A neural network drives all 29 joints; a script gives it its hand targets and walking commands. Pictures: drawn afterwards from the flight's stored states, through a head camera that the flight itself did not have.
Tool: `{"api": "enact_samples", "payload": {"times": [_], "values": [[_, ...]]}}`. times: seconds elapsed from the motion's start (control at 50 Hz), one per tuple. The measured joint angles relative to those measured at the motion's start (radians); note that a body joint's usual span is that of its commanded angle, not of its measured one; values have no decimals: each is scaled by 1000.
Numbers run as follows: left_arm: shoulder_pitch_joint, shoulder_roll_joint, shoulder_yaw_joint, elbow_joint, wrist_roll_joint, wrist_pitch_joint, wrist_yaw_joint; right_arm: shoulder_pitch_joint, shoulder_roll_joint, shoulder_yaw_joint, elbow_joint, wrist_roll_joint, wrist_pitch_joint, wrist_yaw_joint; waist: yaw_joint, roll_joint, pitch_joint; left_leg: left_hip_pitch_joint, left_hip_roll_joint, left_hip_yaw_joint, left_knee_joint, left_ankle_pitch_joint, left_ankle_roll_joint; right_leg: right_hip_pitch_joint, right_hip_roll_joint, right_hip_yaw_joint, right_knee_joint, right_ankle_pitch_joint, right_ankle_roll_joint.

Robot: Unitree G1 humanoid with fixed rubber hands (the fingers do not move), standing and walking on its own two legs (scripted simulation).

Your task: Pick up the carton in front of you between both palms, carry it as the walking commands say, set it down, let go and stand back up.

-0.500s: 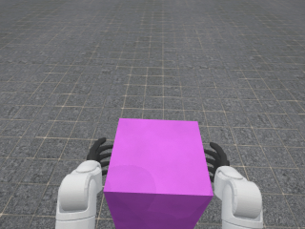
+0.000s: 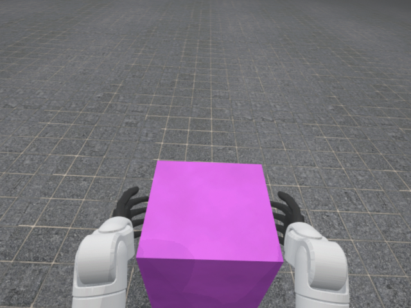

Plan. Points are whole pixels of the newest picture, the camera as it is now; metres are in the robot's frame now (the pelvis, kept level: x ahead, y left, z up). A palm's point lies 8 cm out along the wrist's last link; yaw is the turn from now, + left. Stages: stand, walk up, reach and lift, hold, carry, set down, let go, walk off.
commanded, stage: carry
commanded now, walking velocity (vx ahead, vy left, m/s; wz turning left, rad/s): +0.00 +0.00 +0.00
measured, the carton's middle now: (206, 239) +0.29 +0.00 +0.01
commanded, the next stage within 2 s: hold in 1.82 s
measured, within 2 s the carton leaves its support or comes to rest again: neither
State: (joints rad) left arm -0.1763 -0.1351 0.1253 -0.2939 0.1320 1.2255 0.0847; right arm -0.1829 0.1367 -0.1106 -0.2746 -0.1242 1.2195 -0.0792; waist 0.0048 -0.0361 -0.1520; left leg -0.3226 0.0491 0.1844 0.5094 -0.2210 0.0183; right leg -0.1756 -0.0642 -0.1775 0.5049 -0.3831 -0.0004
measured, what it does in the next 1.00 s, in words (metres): stands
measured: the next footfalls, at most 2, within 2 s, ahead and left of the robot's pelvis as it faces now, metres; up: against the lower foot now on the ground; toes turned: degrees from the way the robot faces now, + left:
none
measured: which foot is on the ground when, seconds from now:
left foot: down 0.00-1.00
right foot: down 0.00-1.00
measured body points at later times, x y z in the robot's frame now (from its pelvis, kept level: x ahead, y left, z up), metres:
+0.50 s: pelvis +0.00 +0.01 +0.00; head -0.02 +0.01 +0.44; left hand +0.28 +0.15 +0.04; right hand +0.28 -0.15 +0.04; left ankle +0.01 +0.11 -0.73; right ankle -0.08 -0.09 -0.73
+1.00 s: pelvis -0.04 +0.00 +0.00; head -0.06 +0.00 +0.45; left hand +0.27 +0.15 +0.03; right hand +0.26 -0.16 +0.03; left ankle +0.01 +0.11 -0.73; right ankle -0.08 -0.09 -0.73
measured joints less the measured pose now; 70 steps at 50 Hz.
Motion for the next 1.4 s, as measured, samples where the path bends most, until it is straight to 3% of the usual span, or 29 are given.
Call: {"api": "enact_samples", "payload": {"times": [0.1,0.4,0.54,0.72,0.82,0.98,1.4], "values": [[0,0,2,56,7,-11,-2,7,-1,-5,51,-6,-13,3,-3,16,4,1,1,-2,27,-42,0,1,-3,8,17,0,18],[48,5,-22,137,26,-183,-25,57,-7,16,115,-27,-172,15,-10,29,45,-16,11,-9,75,-82,-3,-5,-1,7,40,-36,7],[46,5,-16,251,61,-284,-40,52,-7,8,237,-61,-277,34,-9,29,41,-3,13,-9,63,-62,-1,6,1,4,33,-20,5],[-44,-8,55,499,122,-463,-62,-36,6,-64,479,-128,-454,59,-4,32,48,1,15,-8,26,-14,1,-1,6,2,17,17,-3],[-78,-15,86,545,133,-530,-65,-70,13,-96,525,-140,-521,63,-3,34,64,-11,18,-8,12,11,2,-19,10,1,16,34,-8],[-53,-10,58,468,106,-501,-55,-44,8,-69,448,-111,-492,53,-5,34,68,-27,23,-9,9,26,0,-40,13,1,25,42,-14],[-46,-8,53,469,108,-479,-56,-38,6,-63,448,-114,-469,52,-6,35,62,-38,35,-14,4,47,-10,-58,23,-3,35,50,-28]]}}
